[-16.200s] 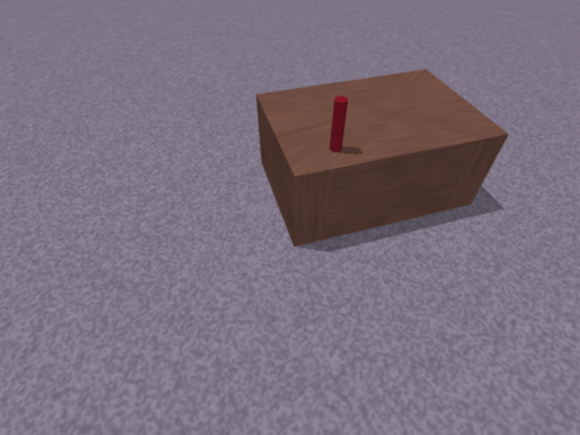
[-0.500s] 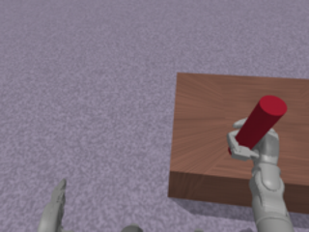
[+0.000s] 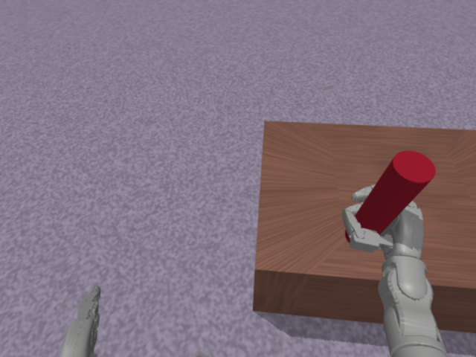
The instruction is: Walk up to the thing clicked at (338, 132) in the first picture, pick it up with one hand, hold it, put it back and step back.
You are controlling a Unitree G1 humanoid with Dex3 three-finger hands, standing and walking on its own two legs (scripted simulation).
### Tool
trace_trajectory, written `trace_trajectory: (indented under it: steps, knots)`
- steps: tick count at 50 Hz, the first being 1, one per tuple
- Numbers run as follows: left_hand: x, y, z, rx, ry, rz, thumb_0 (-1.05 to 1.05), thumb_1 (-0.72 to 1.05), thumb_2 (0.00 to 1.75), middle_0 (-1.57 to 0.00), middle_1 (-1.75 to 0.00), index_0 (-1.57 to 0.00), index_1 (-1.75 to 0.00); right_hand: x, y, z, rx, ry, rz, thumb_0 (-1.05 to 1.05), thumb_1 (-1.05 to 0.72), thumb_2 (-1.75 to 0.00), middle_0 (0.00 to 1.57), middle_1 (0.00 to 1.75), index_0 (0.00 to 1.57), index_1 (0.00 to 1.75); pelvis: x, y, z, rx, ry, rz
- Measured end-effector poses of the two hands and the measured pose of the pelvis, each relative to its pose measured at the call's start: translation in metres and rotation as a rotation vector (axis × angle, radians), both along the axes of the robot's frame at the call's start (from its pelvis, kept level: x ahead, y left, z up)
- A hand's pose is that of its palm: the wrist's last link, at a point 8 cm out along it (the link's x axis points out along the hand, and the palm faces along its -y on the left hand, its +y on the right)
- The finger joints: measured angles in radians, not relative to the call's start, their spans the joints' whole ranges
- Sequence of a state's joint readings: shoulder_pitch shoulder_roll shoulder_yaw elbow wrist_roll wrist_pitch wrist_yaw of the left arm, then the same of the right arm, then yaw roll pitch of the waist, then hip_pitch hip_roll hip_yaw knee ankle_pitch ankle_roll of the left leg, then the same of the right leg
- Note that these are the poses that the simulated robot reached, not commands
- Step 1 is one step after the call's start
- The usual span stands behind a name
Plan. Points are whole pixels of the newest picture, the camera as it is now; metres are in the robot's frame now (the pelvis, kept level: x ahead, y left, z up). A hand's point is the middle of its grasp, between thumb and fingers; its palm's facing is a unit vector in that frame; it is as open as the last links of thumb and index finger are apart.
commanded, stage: hold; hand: right
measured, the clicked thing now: (380, 208) +0.34 -0.18 +0.10
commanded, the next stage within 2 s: none
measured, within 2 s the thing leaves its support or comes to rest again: neither
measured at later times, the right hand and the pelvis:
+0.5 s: hand (358, 219) +0.34 -0.16 +0.07, palm faces +0.18 +0.98 +0.01, open 6.2 cm; pelvis +0.00 +0.00 +0.01, yaw +0 degrees
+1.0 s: hand (364, 222) +0.33 -0.17 +0.07, palm faces +0.20 +0.98 +0.00, open 6.2 cm; pelvis -0.01 +0.00 +0.01, yaw +0 degrees
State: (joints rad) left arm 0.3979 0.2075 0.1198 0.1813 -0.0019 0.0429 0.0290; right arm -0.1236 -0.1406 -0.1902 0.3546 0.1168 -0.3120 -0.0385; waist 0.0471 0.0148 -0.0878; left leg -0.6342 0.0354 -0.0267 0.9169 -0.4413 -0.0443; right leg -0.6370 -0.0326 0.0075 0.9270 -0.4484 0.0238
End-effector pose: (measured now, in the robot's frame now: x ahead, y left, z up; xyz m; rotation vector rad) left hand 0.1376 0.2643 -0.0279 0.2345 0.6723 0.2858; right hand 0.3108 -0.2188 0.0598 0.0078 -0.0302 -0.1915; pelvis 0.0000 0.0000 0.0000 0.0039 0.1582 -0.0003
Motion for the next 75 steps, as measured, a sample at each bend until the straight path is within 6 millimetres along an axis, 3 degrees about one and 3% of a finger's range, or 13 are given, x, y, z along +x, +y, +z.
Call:
trace_trajectory:
  steps: [13, 28, 44, 50, 58, 66, 75]
  knots:
    - [-0.007, 0.007, -0.001, 0.002, 0.008, 0.029, -0.01, -0.52, 0.05, -0.05, -0.06, -0.05, -0.06, -0.001, 0.005, 0.004, 0.007, 0.014, 0.003, -0.03, -0.01, -1.17, 0.90, 1.14, 0.98, 1.13, -0.005, 0.000, 0.004, -0.001, -0.018, 0.002]
    - [-0.004, -0.004, -0.002, -0.033, -0.004, 0.005, -0.01, -0.52, 0.05, -0.05, -0.06, -0.05, -0.06, -0.003, 0.005, 0.010, -0.007, 0.008, -0.002, -0.03, -0.01, -1.17, 0.90, 1.14, 0.98, 1.13, -0.005, 0.002, 0.007, -0.003, -0.030, 0.000]
    - [-0.007, 0.008, 0.003, -0.004, -0.006, 0.018, -0.01, -0.52, 0.05, -0.05, -0.06, -0.06, -0.06, -0.007, 0.013, 0.001, 0.014, 0.027, 0.011, -0.03, -0.01, -1.17, 0.90, 1.14, 0.98, 1.13, -0.006, 0.005, 0.008, -0.005, -0.035, 0.003]
    - [-0.007, 0.003, -0.003, -0.020, 0.011, 0.010, -0.01, -0.53, 0.05, -0.05, -0.06, -0.06, -0.06, -0.010, 0.003, 0.009, -0.010, -0.001, -0.012, -0.03, -0.01, -1.17, 0.90, 1.14, 0.98, 1.13, -0.006, 0.005, 0.008, -0.004, -0.035, 0.000]
    - [0.000, -0.002, 0.002, -0.031, -0.026, 0.001, -0.01, -0.53, 0.05, -0.06, -0.06, -0.06, -0.06, -0.009, 0.007, 0.008, 0.005, 0.016, 0.011, -0.03, -0.01, -1.17, 0.91, 1.14, 0.98, 1.13, -0.006, 0.003, 0.009, -0.005, -0.040, -0.002]
    - [-0.012, 0.005, -0.003, -0.010, 0.019, 0.023, -0.01, -0.53, 0.05, -0.06, -0.06, -0.06, -0.06, -0.006, 0.006, 0.004, 0.011, 0.016, 0.012, -0.03, -0.02, -1.16, 0.90, 1.14, 0.97, 1.13, -0.009, 0.003, 0.008, -0.004, -0.033, 0.000]
    - [-0.008, -0.006, -0.002, -0.040, -0.002, 0.003, -0.01, -0.53, 0.05, -0.06, -0.06, -0.06, -0.06, -0.008, 0.011, 0.010, 0.000, 0.010, 0.015, -0.03, -0.01, -1.17, 0.90, 1.14, 0.98, 1.13, -0.007, 0.002, 0.010, -0.004, -0.042, 0.005]
